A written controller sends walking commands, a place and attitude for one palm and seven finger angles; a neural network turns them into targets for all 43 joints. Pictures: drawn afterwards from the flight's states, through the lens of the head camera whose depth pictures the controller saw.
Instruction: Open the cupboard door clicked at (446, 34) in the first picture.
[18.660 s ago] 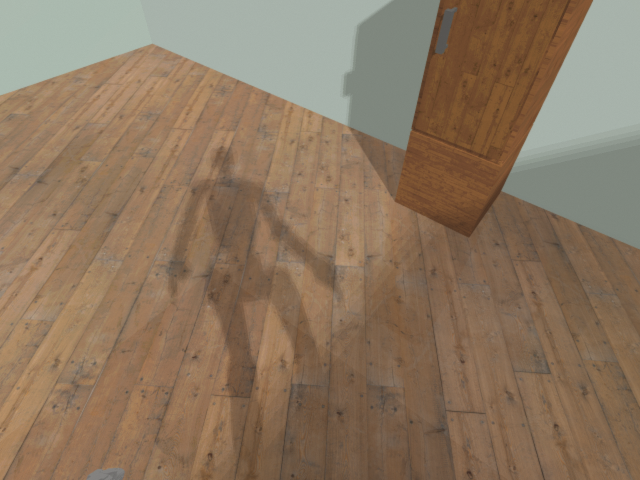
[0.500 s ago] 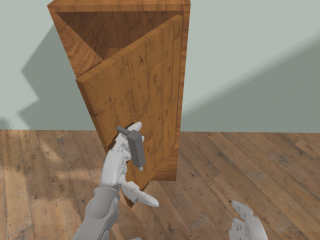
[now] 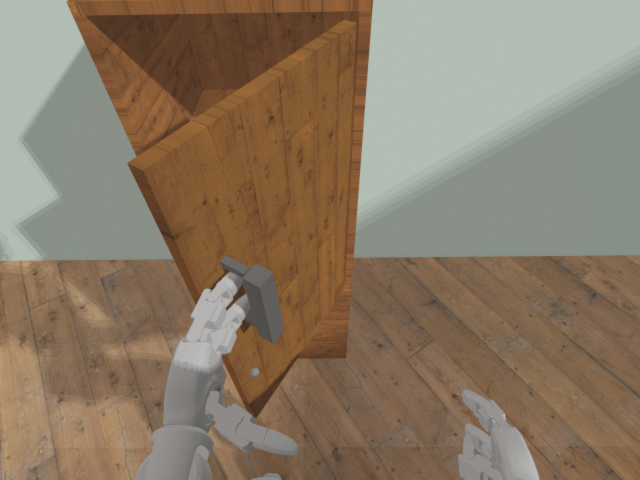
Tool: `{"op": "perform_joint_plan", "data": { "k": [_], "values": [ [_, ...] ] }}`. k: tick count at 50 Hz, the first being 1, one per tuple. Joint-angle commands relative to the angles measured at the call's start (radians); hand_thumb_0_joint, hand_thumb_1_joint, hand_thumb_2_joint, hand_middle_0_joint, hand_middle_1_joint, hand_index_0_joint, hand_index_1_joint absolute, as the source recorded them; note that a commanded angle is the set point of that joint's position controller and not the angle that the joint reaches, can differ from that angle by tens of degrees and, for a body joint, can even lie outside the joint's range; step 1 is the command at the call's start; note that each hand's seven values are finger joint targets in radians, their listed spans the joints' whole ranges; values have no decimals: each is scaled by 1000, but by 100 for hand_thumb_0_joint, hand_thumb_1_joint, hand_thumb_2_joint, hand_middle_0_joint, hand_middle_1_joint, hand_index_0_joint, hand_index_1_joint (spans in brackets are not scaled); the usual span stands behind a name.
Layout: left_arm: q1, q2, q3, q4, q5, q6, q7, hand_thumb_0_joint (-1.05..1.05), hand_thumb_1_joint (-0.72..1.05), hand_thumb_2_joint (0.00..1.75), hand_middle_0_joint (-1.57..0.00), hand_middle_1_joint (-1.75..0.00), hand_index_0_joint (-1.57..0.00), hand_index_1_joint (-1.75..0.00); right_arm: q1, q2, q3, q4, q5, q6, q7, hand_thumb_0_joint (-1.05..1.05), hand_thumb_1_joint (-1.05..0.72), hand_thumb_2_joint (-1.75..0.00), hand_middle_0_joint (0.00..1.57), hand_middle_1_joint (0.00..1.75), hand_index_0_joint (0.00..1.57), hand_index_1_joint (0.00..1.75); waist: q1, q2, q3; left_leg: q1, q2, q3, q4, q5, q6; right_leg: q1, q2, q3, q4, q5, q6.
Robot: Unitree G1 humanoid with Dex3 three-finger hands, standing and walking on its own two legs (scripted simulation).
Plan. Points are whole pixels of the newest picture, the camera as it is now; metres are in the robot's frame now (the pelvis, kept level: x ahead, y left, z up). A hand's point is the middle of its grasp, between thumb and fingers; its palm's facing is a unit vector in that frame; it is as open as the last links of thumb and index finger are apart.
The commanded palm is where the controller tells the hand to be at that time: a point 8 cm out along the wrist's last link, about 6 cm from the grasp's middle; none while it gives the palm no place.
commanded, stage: slide the hand sideways off the handle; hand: left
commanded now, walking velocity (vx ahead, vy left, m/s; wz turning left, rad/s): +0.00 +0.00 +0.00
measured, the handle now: (251, 299) +0.31 +0.10 +0.08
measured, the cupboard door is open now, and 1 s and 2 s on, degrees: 59 57 57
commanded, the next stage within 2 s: draw the hand back to the body in 0.50 s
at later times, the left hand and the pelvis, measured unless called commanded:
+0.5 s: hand (207, 412) +0.18 +0.12 +0.08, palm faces +0.03 -1.00 -0.04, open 16.1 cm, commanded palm +0.15 +0.18 +0.08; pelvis +0.01 -0.01 -0.01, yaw +1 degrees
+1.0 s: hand (148, 402) +0.18 +0.17 +0.12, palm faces +0.03 -1.00 -0.07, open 16.3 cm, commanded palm +0.14 +0.23 +0.13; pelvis +0.01 +0.01 +0.00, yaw +1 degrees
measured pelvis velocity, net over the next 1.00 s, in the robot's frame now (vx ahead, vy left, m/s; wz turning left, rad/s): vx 0.01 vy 0.01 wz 0.01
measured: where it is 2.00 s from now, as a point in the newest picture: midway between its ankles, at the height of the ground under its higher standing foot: outside the picture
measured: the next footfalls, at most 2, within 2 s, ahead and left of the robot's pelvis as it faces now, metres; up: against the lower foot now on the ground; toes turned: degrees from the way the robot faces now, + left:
none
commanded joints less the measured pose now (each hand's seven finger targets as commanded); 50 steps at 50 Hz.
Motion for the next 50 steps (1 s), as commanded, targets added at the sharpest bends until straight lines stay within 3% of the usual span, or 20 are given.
{"op": "perform_joint_plan", "data": {
  "k": [1,2,3,11,12,14,18,19,21,23,24,27,29,30,32,34,38,43,47,50],
  "values": [
    [-18,39,70,-260,-16,-63,-8,0,-50,30,-15,-30,-15,-30,-79,-101,-44,-180,-1,-63,-6,0,-90,-90,20,30,20,30,3,-64,-128,136,-15,-39,-112,136,22,-12,2,27,-165,265,19],
    [4,63,92,-251,-19,-63,-12,0,-50,30,-15,-30,-15,-30,-71,-104,-45,-177,1,-63,-9,0,-90,-90,20,30,20,30,0,-96,-125,123,-13,-39,-108,134,24,-2,2,33,-170,260,23],
    [17,56,91,-263,-25,-64,-20,0,-50,30,-15,-30,-15,-30,-77,-101,-44,-182,1,-64,-11,0,-90,-90,20,30,20,30,4,-69,-124,119,-17,-35,-101,139,24,-2,-1,40,-170,276,24],
    [201,93,169,-322,-78,-77,-86,0,-50,30,-15,-30,-15,-30,-55,-96,-52,-190,9,-69,-17,0,-90,-90,20,30,20,30,14,-83,-154,99,-23,-30,-66,224,19,51,-11,48,-137,492,45],
    [217,107,189,-311,-83,-78,-92,0,-50,30,-15,-30,-15,-30,-57,-94,-54,-187,11,-67,-19,0,-90,-90,20,30,20,30,14,-104,-139,82,-21,-33,-64,215,20,56,-12,54,-141,486,49],
    [217,128,219,-328,-97,-93,-111,0,-50,30,-15,-30,-15,-30,-59,-95,-58,-185,12,-68,-25,0,-90,-90,20,30,20,30,13,-82,-130,68,-25,-32,-51,198,18,42,-17,69,-144,485,54],
    [222,117,211,-338,-124,-120,-153,0,-50,30,-15,-30,-15,-30,-61,-96,-59,-184,16,-78,-32,0,-90,-90,20,30,20,30,0,-59,-109,53,-26,-37,-31,174,18,9,-21,82,-150,439,57],
    [246,146,256,-326,-133,-126,-159,0,-50,30,-15,-30,-15,-30,-54,-96,-65,-178,18,-78,-35,0,-90,-90,20,30,20,30,10,-76,-131,48,-25,-38,-27,179,15,23,-20,85,-145,443,56],
    [274,139,250,-341,-146,-134,-179,0,-50,30,-15,-30,-15,-30,-60,-96,-66,-185,21,-80,-37,0,-90,-90,20,30,20,30,12,-55,-142,50,-27,-37,-24,184,16,22,-21,81,-138,450,56],
    [286,150,265,-335,-157,-139,-194,0,-50,30,-15,-30,-15,-30,-63,-95,-69,-184,23,-81,-42,0,-90,-90,20,30,20,30,12,-85,-141,37,-25,-41,-17,178,17,23,-24,89,-142,450,63],
    [280,140,251,-345,-160,-145,-204,0,-50,30,-15,-30,-15,-30,-64,-97,-68,-185,25,-83,-43,0,-90,-90,20,30,20,30,9,-60,-138,39,-27,-41,-15,178,17,17,-25,91,-141,446,62],
    [229,137,221,-350,-161,-152,-222,0,-50,30,-15,-30,-15,-30,-58,-106,-68,-184,25,-93,-49,0,-90,-90,20,30,20,30,-14,-90,-121,29,-23,-50,-3,153,21,-22,-23,93,-147,383,65],
    [221,147,222,-344,-161,-154,-232,0,-50,30,-15,-30,-15,-30,-56,-108,-69,-180,24,-100,-53,0,-90,-90,20,30,20,30,-12,-69,-114,22,-21,-52,-2,129,21,-45,-20,89,-149,317,55],
    [223,139,208,-342,-161,-150,-236,0,-50,30,-15,-30,-15,-30,-58,-109,-66,-185,24,-103,-54,0,-90,-90,20,30,20,30,-11,-62,-106,18,-21,-52,-3,122,22,-52,-22,90,-152,303,54],
    [216,192,255,-369,-158,-137,-229,0,-50,30,-15,-30,-15,-30,-64,-109,-67,-184,26,-102,-58,0,-90,-90,20,30,20,30,7,-52,-131,28,-19,-51,-12,121,25,-32,-16,92,-160,264,49],
    [202,198,269,-401,-162,-124,-215,0,-50,30,-15,-30,-15,-30,-68,-102,-61,-191,32,-105,-60,0,-90,-90,20,30,20,30,16,-8,-136,53,-18,-49,-36,116,25,-27,-11,78,-167,223,37],
    [195,193,287,-391,-177,-75,-199,0,-50,30,-15,-30,-15,-30,-84,-103,-53,-188,41,-111,-65,0,-90,-90,20,30,20,30,17,-38,-98,72,-13,-56,-73,102,26,-26,2,51,-190,181,33],
    [208,198,294,-409,-194,-18,-216,0,-50,30,-15,-30,-15,-30,-89,-108,-43,-183,46,-129,-69,0,-90,-90,20,30,20,30,22,-23,-81,109,-11,-61,-114,107,27,-4,5,29,-211,193,33],
    [202,243,355,-426,-209,15,-229,0,-50,30,-15,-30,-15,-30,-90,-113,-42,-167,46,-140,-74,0,-90,-90,20,30,20,30,32,-45,-77,133,-9,-68,-137,129,27,23,11,14,-221,222,31],
    [211,242,375,-450,-228,28,-245,0,-50,30,-15,-30,-15,-30,-89,-110,-40,-160,51,-152,-72,0,-90,-90,20,30,20,30,36,0,-80,168,-11,-65,-151,156,23,31,13,5,-225,262,29]
  ]
}}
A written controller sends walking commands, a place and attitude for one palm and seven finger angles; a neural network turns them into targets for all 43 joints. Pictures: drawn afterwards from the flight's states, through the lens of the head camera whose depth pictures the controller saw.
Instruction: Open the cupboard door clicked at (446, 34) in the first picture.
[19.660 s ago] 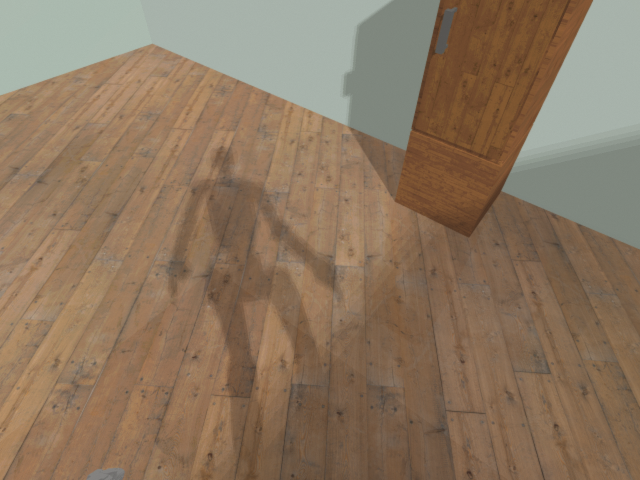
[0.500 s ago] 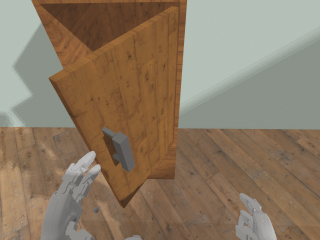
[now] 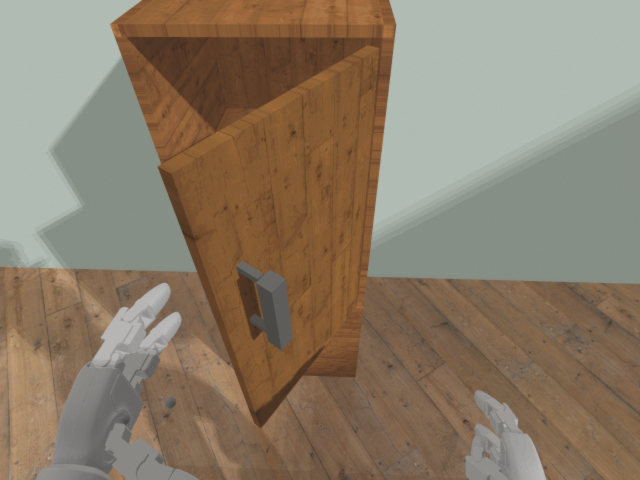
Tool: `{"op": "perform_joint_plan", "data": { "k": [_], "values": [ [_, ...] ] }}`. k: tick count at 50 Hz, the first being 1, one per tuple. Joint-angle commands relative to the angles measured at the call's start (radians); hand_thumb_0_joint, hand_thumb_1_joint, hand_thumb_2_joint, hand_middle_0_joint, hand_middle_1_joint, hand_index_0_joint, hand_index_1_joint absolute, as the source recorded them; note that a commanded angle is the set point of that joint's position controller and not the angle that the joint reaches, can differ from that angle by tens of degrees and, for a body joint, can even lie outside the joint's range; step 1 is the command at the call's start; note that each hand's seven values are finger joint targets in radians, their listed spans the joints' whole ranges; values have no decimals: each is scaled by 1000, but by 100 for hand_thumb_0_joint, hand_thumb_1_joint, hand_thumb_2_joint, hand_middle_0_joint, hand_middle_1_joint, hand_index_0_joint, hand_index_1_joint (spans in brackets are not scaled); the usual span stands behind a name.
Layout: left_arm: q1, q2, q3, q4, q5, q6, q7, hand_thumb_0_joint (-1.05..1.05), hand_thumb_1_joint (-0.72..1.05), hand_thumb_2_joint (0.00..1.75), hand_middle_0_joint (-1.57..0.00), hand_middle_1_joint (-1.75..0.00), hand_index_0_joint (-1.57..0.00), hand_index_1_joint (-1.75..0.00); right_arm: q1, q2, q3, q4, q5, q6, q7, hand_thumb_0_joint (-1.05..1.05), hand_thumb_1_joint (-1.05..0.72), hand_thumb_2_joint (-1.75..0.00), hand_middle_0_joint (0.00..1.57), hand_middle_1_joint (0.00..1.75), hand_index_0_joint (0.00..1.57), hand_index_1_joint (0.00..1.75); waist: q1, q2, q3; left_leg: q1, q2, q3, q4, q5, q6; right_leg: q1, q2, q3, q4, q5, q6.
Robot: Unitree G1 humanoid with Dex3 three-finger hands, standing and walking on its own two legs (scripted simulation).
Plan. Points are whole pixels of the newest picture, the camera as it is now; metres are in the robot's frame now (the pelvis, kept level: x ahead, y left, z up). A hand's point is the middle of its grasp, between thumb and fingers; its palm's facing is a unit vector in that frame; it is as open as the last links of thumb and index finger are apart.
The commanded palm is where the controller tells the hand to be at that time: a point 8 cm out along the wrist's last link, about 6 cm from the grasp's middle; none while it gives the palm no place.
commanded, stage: draw the hand back to the body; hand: left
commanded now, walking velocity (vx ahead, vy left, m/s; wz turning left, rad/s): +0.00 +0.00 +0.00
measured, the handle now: (263, 305) +0.31 +0.10 +0.08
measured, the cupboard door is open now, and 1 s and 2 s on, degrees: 57 57 57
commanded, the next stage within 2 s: step back with the hand held close in 1.18 s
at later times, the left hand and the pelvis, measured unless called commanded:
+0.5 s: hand (70, 359) +0.19 +0.24 +0.16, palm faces +0.31 -0.88 -0.36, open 12.7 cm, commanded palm +0.15 +0.29 +0.19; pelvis +0.01 +0.02 +0.04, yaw -1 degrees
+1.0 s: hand (24, 312) +0.21 +0.27 +0.20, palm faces +0.44 -0.82 -0.36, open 7.7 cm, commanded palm +0.16 +0.31 +0.22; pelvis +0.01 +0.01 +0.05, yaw -2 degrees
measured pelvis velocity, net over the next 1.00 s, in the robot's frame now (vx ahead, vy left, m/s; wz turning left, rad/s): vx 0.01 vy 0.01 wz -0.03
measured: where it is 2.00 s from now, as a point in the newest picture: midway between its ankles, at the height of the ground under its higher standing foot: outside the picture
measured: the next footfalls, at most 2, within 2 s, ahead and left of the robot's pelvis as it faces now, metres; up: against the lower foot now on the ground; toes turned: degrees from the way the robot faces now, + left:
none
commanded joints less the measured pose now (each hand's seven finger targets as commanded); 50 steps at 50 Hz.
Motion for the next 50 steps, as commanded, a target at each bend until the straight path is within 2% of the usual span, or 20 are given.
{"op": "perform_joint_plan", "data": {
  "k": [1,2,3,5,6,7,8,9,13,15,18,19,24,27,28,30,32,40,43,50],
  "values": [
    [-17,113,114,-253,-39,-44,-20,0,-47,32,-15,-30,-15,-30,-116,-109,-46,-168,2,-81,-3,0,-90,-90,20,30,20,30,9,-11,-51,164,-14,-41,-167,180,16,-14,6,21,-182,263,18],
    [-24,116,116,-260,-40,-40,-22,0,-43,33,-15,-30,-15,-30,-120,-111,-44,-165,1,-84,-2,0,-90,-90,20,30,20,30,8,-27,-49,168,-12,-46,-172,191,17,-4,10,16,-180,270,17],
    [-22,105,108,-272,-43,-38,-27,0,-40,34,-15,-30,-15,-30,-121,-111,-44,-165,3,-90,-1,0,-90,-90,20,30,20,30,10,5,-48,182,-12,-46,-177,203,15,-4,9,11,-177,282,15],
    [-31,119,123,-277,-47,-23,-33,0,-32,37,-16,-30,-16,-30,-115,-116,-43,-156,5,-96,-1,0,-90,-90,20,30,20,30,6,1,-43,193,-11,-52,-189,197,13,-6,11,3,-185,273,15],
    [-70,270,143,-376,110,0,92,0,-29,39,-16,-30,-16,-30,-121,-112,-48,-168,-12,-81,-29,0,-90,-90,20,30,20,30,49,5,-22,208,4,-39,-232,174,11,4,-15,83,-266,256,-2],
    [-37,218,139,-348,121,28,153,0,-26,40,-16,-30,-16,-30,-117,-93,-39,-156,-19,-75,-39,0,-90,-90,20,30,20,30,29,-21,21,218,-1,-34,-245,148,12,9,-22,82,-308,216,-2],
    [-11,168,99,-319,143,49,184,0,-22,42,-16,-30,-16,-30,-116,-89,-32,-147,-21,-65,-41,0,-90,-90,20,30,20,30,22,-21,49,233,3,-30,-254,135,14,15,-26,75,-317,197,1],
    [3,158,99,-279,155,66,205,0,-18,43,-16,-30,-16,-30,-118,-90,-32,-137,-20,-52,-43,0,-90,-90,20,30,20,30,18,-32,80,244,9,-33,-266,128,13,11,-24,68,-333,180,3],
    [-62,189,120,-291,187,72,252,0,-5,50,-17,-30,-17,-30,-144,-102,-28,-120,-29,-42,-47,0,-90,-90,20,30,20,30,16,-19,69,320,12,-36,-333,141,15,83,-29,64,-382,189,5],
    [-71,203,141,-296,195,68,265,0,2,52,-17,-30,-17,-30,-151,-103,-26,-105,-33,-45,-47,0,-90,-90,20,30,20,30,21,1,56,359,13,-37,-368,169,14,127,-29,57,-395,219,3],
    [-84,218,169,-276,196,71,276,0,13,57,-17,-30,-17,-30,-172,-104,-22,-83,-35,-51,-44,0,-90,-90,20,30,20,30,27,-25,76,382,16,-38,-418,202,13,188,-28,53,-423,252,4],
    [-99,223,179,-281,199,67,279,0,17,58,-17,-30,-17,-30,-175,-105,-24,-74,-35,-54,-43,0,-90,-90,20,30,20,30,27,13,74,401,17,-37,-431,212,10,198,-28,55,-432,259,3],
    [-115,229,210,-270,201,60,282,0,34,66,-18,-30,-18,-30,-189,-110,-27,-40,-39,-65,-29,0,-90,-90,20,30,20,30,33,34,84,462,28,-42,-491,302,-2,263,-25,49,-463,320,1],
    [-120,252,260,-227,194,61,283,0,44,70,-18,-30,-18,-30,-201,-114,-33,-24,-42,-59,-24,0,-90,-90,20,30,20,30,41,-32,99,464,28,-37,-516,318,-1,304,-21,48,-490,339,1],
    [-137,249,262,-238,194,56,282,0,48,72,-19,-30,-19,-30,-200,-116,-34,-22,-42,-58,-22,0,-90,-90,20,30,20,30,39,-19,91,478,30,-37,-525,333,-4,315,-22,49,-491,347,0],
    [-156,259,285,-243,193,54,282,0,55,75,-19,-30,-19,-30,-202,-116,-37,-13,-44,-56,-19,0,-90,-90,20,30,20,30,41,22,87,500,30,-30,-535,361,-6,328,-23,51,-502,369,2],
    [-171,282,317,-223,192,51,284,0,62,78,-19,-30,-19,-30,-206,-119,-41,-2,-43,-53,-16,0,-90,-90,20,30,20,30,46,6,88,503,30,-30,-546,365,-8,350,-21,52,-516,371,-1],
    [-272,317,391,-189,177,37,283,0,90,90,-20,-30,-20,-30,-223,-120,-51,27,-44,-40,-16,0,-90,-90,20,30,20,30,46,24,97,542,24,-9,-563,378,-2,369,-22,60,-555,401,3],
    [-242,264,341,-150,175,39,272,0,90,90,-20,-30,-20,-30,-225,-121,-54,27,-44,-38,-9,0,-90,-90,20,30,20,30,41,7,120,548,27,-9,-575,365,-1,364,-23,59,-563,387,7],
    [-256,311,381,-183,174,29,273,0,90,90,-20,-30,-20,-30,-233,-119,-59,33,-48,-37,-10,0,-90,-90,20,30,20,30,50,-7,78,565,14,7,-563,387,8,393,-26,72,-578,432,8]
  ]
}}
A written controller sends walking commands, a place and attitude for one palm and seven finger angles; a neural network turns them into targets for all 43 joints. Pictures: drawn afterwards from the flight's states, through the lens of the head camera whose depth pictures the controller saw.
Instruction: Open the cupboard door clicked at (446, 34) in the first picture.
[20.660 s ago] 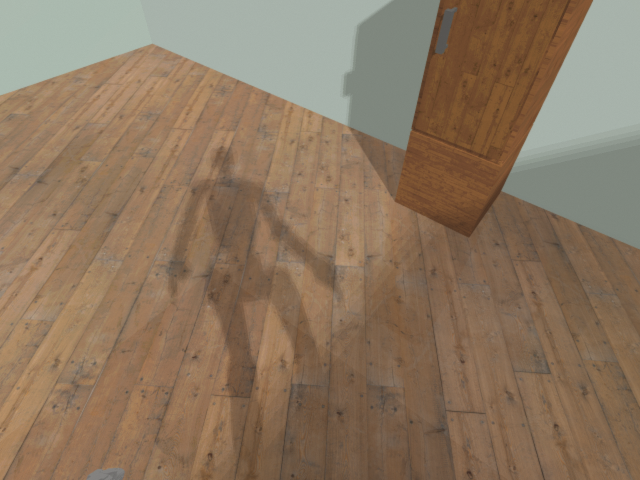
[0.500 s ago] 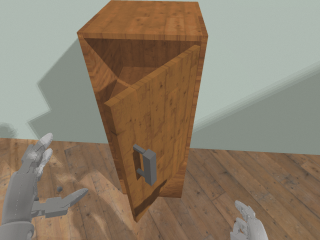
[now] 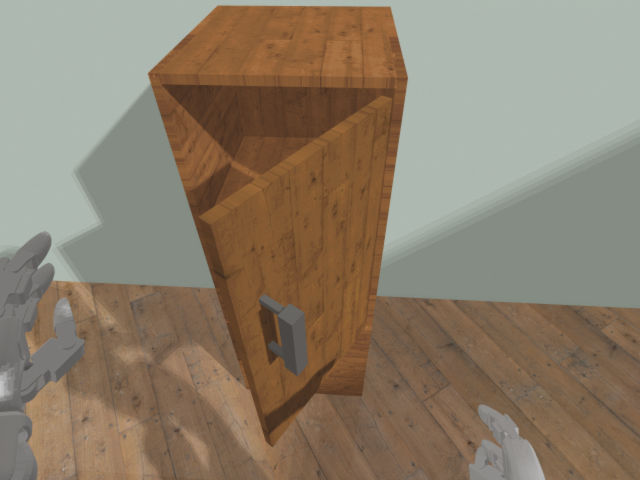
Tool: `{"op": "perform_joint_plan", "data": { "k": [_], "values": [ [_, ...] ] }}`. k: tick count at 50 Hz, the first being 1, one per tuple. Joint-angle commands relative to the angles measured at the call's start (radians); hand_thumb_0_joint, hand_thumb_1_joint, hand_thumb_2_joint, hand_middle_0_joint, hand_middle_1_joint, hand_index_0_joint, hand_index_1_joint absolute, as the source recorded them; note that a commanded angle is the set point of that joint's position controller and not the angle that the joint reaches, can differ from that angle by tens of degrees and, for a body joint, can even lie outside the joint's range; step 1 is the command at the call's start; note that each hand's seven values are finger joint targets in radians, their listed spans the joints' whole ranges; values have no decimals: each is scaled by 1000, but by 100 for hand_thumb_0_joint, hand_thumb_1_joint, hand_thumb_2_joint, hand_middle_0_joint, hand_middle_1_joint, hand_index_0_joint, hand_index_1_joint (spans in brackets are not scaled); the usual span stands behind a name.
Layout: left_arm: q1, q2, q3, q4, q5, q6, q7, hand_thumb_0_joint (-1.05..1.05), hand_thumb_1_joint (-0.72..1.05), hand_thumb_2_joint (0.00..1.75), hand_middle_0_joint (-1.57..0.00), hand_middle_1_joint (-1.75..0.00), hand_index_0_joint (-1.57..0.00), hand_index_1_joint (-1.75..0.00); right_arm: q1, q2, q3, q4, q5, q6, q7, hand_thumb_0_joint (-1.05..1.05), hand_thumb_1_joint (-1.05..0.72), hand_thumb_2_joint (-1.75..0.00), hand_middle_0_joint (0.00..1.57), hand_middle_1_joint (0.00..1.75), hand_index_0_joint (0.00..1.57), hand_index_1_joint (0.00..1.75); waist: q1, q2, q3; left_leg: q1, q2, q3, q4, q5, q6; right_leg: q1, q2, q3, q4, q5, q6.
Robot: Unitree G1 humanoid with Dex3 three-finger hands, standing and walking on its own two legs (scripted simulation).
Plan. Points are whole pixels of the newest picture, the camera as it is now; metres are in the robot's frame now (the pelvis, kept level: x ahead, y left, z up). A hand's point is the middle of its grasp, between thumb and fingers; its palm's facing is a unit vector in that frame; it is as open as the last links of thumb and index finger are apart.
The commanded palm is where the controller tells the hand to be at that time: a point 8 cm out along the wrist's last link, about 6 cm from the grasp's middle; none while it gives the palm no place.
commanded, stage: draw the hand back to the body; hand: left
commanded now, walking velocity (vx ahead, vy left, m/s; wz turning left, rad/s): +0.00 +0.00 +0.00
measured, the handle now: (282, 334) +0.30 +0.10 +0.03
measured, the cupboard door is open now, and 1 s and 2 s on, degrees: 57 57 57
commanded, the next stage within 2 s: step back with the hand held close in 0.18 s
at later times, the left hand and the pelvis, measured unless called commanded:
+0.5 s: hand (87, 333) +0.19 +0.25 +0.16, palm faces +0.42 -0.79 -0.45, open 7.4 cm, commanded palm +0.14 +0.29 +0.17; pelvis -0.01 -0.01 +0.00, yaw -1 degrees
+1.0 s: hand (12, 410) +0.12 +0.28 +0.16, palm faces +0.42 -0.76 -0.49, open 7.4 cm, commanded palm +0.06 +0.32 +0.17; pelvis -0.08 +0.02 -0.01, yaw +0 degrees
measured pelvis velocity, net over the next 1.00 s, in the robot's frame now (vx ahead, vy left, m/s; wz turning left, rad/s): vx -0.08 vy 0.02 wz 0.00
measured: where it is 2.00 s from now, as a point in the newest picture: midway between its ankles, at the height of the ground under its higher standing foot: outside the picture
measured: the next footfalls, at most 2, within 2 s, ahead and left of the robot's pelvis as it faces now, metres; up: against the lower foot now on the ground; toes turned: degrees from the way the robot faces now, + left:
right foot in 1.64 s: -0.26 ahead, -0.08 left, +0.00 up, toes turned -5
left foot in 1.78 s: -0.10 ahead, +0.10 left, +0.00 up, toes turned -4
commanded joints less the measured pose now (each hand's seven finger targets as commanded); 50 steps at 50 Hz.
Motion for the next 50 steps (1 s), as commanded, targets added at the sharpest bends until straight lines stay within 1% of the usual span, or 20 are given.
{"op": "perform_joint_plan", "data": {
  "k": [1,4,7,8,13,14,15,16,17,18,20,22,26,27,33,37,40,44,47,50],
  "values": [
    [-83,211,131,-221,-4,-67,12,0,90,90,-20,-30,-20,-30,-140,-109,-44,-158,-6,-61,-8,0,-90,-90,20,30,20,30,1,1,-76,81,37,-43,-57,196,-7,-74,-9,12,-72,217,-14],
    [-86,193,116,-205,-7,-64,9,0,90,90,-20,-30,-20,-30,-146,-104,-42,-153,-3,-58,-10,0,-90,-90,20,30,20,30,-4,37,-41,83,36,-36,-56,184,-8,-93,-12,18,-86,208,-12],
    [-107,197,113,-213,-5,-67,11,0,90,90,-20,-30,-20,-30,-149,-106,-42,-152,-3,-60,-10,0,-90,-90,20,30,20,30,-5,25,-34,82,36,-43,-65,165,-10,-90,-9,15,-94,181,-13],
    [-107,194,110,-217,-5,-69,11,0,90,90,-20,-30,-20,-30,-150,-106,-43,-152,-4,-63,-11,0,-90,-90,20,30,20,30,-6,47,-43,93,37,-40,-64,164,-8,-95,-11,19,-94,183,-12],
    [-83,191,114,-188,-11,-70,8,0,90,90,-20,-30,-20,-30,-151,-105,-47,-148,-4,-64,-12,0,-90,-90,20,30,20,30,-4,-24,-41,93,36,-35,-64,168,-3,-93,-11,19,-100,195,-6],
    [-82,191,113,-194,-10,-73,7,0,90,90,-20,-30,-20,-30,-150,-106,-47,-147,-5,-64,-11,0,-90,-90,20,30,20,30,-3,5,-45,95,33,-32,-61,175,-2,-89,-11,23,-101,204,-8],
    [-167,217,119,-288,-8,-85,9,0,90,90,-20,-30,-20,-30,-159,-107,-45,-152,-4,-71,-9,0,-90,-90,20,30,20,30,-3,37,-79,106,30,-36,-57,177,-3,-79,-15,27,-100,209,-8],
    [-214,337,247,-304,2,-123,19,0,90,90,-20,-30,-20,-30,-145,-123,-46,-183,5,-52,-12,0,-90,-90,20,30,20,30,-40,10,-1,56,49,-52,-11,130,16,-199,-60,124,-146,272,-3],
    [-201,316,232,-259,8,-135,14,0,90,90,-20,-30,-20,-30,-142,-111,-44,-168,0,-35,-13,0,-90,-90,20,30,20,30,-44,16,11,30,41,-65,4,104,11,-203,-84,132,-150,287,-9],
    [-91,232,168,-185,9,-130,5,0,90,90,-20,-30,-20,-30,-138,-115,-51,-163,-3,-23,-13,0,-90,-90,20,30,20,30,-52,-20,-7,41,47,-64,13,121,9,-214,-88,127,-141,296,-7],
    [-23,193,128,-164,13,-127,-2,0,90,90,-20,-30,-20,-30,-130,-125,-60,-178,-2,-5,-9,0,-90,-90,20,30,20,30,-54,-17,-56,50,60,-54,5,174,8,-203,-85,104,-110,324,5],
    [0,202,132,-187,15,-133,0,0,90,90,-20,-30,-20,-30,-129,-129,-66,-189,0,10,-12,0,-90,-90,20,30,20,30,-54,11,-102,60,71,-52,-5,256,7,-182,-80,78,-75,369,12],
    [41,253,185,-226,12,-136,8,0,90,90,-20,-30,-20,-30,-124,-127,-75,-217,5,39,-16,0,-90,-90,20,30,20,30,-52,-58,-167,55,90,-54,-3,362,6,-153,-66,61,-19,428,17],
    [42,275,203,-244,11,-136,12,0,90,90,-20,-30,-20,-30,-133,-127,-75,-222,5,47,-18,0,-90,-90,20,30,20,30,-51,-26,-170,38,89,-56,-2,372,5,-146,-71,59,-8,434,16],
    [90,279,219,-299,8,-146,28,0,90,90,-20,-30,-20,-30,-118,-120,-82,-244,10,59,-22,0,-90,-90,20,30,20,30,-54,4,-187,-16,99,-58,5,347,3,-145,-65,74,36,417,13],
    [97,267,208,-306,12,-153,36,0,90,90,-20,-30,-20,-30,-113,-130,-84,-247,10,51,-22,0,-90,-90,20,30,20,30,-58,39,-149,-103,113,-87,-35,199,9,-154,-52,72,48,280,13],
    [88,259,207,-287,18,-166,42,0,90,90,-20,-30,-20,-30,-108,-133,-83,-246,10,38,-23,0,-90,-90,20,30,20,30,-65,31,-84,-228,127,-114,-87,-83,24,-159,-40,87,44,115,10],
    [65,256,214,-300,34,-189,49,0,90,90,-20,-30,-20,-30,-97,-141,-83,-245,6,13,-24,0,-90,-90,20,30,20,30,-67,57,-48,-363,149,-168,-141,-310,41,-134,-19,83,77,-24,11],
    [35,253,223,-316,46,-201,52,0,90,90,-20,-30,-20,-30,-96,-145,-86,-242,3,-7,-26,0,-90,-90,20,30,20,30,-63,96,-53,-487,180,-217,-196,-430,58,-50,6,61,166,-46,15],
    [38,248,232,-333,53,-208,51,0,90,90,-20,-30,-20,-30,-87,-137,-88,-237,-2,-27,-23,0,-90,-90,20,30,20,30,-58,119,-78,-528,200,-223,-210,-472,65,-10,27,45,242,-23,11]
  ]
}}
